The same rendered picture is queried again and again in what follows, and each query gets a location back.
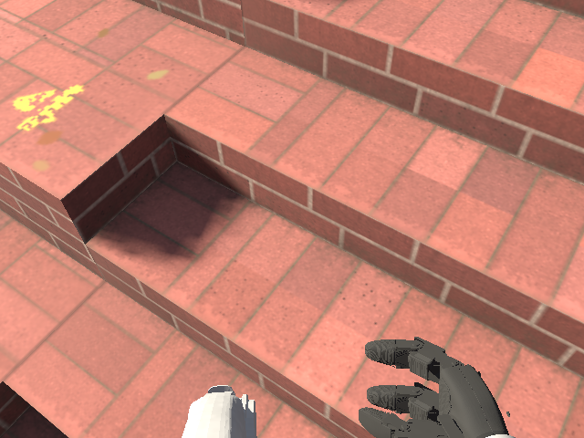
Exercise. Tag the robot left thigh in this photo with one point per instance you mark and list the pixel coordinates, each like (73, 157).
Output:
(221, 415)

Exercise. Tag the right robot hand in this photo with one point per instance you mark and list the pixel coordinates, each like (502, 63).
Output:
(463, 408)

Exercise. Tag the robot left shin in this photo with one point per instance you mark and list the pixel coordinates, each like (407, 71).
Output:
(218, 388)

